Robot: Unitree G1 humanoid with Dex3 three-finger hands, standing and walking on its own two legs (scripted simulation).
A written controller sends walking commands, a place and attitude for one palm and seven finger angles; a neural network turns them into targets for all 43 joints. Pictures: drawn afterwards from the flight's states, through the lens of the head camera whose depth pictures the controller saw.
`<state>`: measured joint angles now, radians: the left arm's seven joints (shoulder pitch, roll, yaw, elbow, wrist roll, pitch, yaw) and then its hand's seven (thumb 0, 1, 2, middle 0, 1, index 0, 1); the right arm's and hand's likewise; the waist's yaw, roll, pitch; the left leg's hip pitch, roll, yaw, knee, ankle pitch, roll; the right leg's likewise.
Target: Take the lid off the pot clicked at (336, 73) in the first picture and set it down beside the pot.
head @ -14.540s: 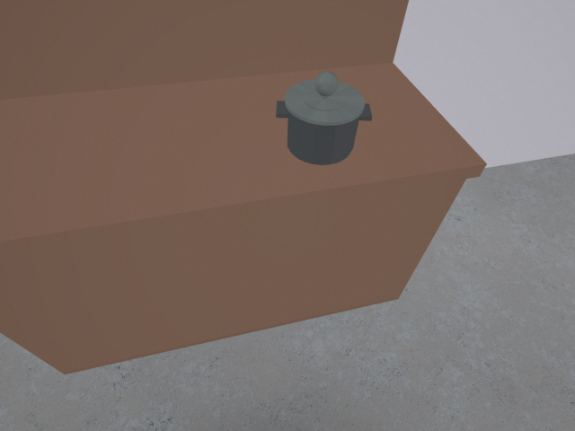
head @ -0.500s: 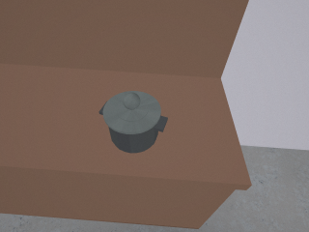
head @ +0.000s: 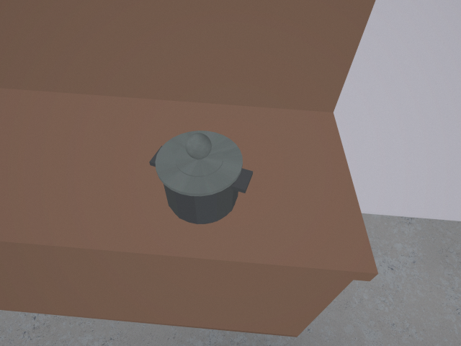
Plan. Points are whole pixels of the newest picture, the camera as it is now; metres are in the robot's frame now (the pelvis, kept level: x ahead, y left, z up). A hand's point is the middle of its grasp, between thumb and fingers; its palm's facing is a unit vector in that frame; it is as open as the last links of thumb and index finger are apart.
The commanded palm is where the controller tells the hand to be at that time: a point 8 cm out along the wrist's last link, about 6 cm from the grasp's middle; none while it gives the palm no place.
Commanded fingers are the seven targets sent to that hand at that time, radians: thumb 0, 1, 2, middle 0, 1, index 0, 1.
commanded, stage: lift the closed hand beside the body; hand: left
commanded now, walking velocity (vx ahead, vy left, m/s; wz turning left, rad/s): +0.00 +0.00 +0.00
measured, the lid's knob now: (198, 146) +0.43 +0.10 +0.11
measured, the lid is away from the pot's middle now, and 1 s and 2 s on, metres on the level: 0.00 0.00 0.00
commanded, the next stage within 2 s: raise the hand higher, near the body in 0.56 s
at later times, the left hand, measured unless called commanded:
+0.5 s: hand out of the picture +0.11 +0.19 -0.03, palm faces +0.23 -0.91 -0.33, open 3.2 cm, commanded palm +0.06 +0.23 +0.01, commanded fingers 0.00 0.90 0.90 -1.30 -1.50 -1.30 -1.50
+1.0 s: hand (84, 336) +0.13 +0.22 +0.04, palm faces +0.31 -0.86 -0.41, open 3.1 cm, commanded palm +0.08 +0.25 +0.07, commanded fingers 0.00 0.90 0.90 -1.30 -1.50 -1.30 -1.50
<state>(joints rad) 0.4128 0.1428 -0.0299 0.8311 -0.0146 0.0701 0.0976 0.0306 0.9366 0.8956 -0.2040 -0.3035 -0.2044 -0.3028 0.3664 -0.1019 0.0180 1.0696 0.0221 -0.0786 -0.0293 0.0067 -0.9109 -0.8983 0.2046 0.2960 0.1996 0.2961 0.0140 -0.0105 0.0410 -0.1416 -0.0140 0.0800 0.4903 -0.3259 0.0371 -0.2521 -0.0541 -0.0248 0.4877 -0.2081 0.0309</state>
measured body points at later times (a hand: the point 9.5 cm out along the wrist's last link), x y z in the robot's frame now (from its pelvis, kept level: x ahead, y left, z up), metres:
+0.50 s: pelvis -0.01 -0.03 +0.00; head -0.01 -0.03 +0.45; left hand +0.09 +0.23 +0.00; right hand +0.19 -0.25 -0.08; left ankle -0.04 +0.09 -0.74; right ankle +0.03 -0.15 -0.74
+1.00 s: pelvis +0.00 -0.03 +0.00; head +0.00 -0.04 +0.45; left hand +0.11 +0.26 +0.06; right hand +0.20 -0.23 -0.08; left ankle -0.04 +0.09 -0.74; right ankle +0.03 -0.15 -0.74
